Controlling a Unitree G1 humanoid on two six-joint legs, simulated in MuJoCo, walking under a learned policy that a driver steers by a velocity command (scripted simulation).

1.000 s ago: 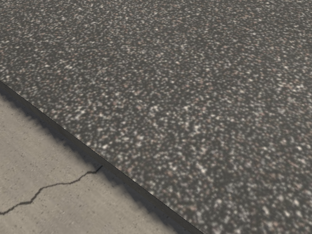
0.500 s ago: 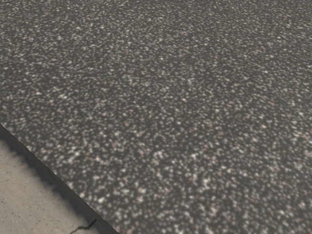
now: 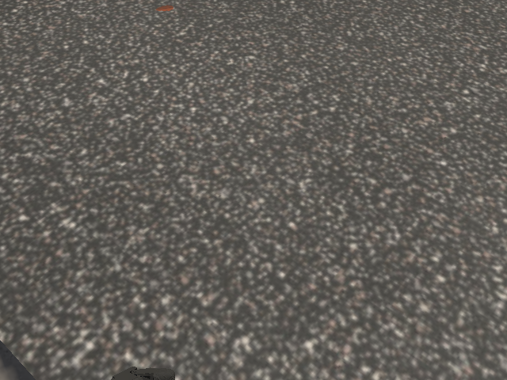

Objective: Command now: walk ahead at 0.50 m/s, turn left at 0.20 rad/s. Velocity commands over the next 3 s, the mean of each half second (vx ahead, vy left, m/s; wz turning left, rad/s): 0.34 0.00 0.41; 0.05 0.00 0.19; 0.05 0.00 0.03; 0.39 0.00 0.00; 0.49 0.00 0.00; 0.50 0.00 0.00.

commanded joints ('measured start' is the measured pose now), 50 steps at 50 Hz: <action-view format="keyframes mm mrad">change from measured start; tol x32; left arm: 1 251 269 107 69 -9 -9 -1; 50 38 184 78 67 -24 20 51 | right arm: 1 15 -92 -42 -151 -9 -15 22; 17 -429 -96 -42 -297 -12 -35 88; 26 36 -321 -122 -130 -51 -62 -36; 33 -381 -263 -110 -295 -9 -45 30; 50 -194 -78 -43 -202 -12 94 -42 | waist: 1 41 -48 -217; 22 -86 -106 -69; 26 -72 231 -517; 34 34 -63 -43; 50 -41 -132 -119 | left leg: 1 -556 -25 -129 773 49 29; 8 -828 48 -250 842 255 181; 22 -484 -59 43 -178 201 -33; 26 528 311 -575 -246 1306 516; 33 -545 96 -182 -520 747 257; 37 -268 134 -225 -426 744 181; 44 -491 -53 -68 -15 -316 -62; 50 -178 -16 -13 -275 47 -88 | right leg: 1 647 -387 930 -705 -42 -136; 11 301 -110 13 -832 466 89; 22 793 -239 -44 -585 1325 193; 24 753 -193 -16 -307 1142 235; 26 123 38 153 303 -453 355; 28 -165 -28 314 330 -429 316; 32 409 -57 194 151 -69 218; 43 671 -289 462 -655 592 5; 50 383 -150 332 -689 264 20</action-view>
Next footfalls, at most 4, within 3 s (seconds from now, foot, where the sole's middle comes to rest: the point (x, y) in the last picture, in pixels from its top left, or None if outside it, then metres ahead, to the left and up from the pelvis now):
0.48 left None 0.36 0.11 -0.68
0.84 right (309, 365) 0.47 -0.12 -0.68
2.00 left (171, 281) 0.70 0.23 -0.68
2.56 right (221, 172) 1.09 0.11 -0.68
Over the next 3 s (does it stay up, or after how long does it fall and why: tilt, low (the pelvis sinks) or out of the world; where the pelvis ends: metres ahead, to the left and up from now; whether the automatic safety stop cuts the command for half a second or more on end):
stays up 1.11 0.21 0.10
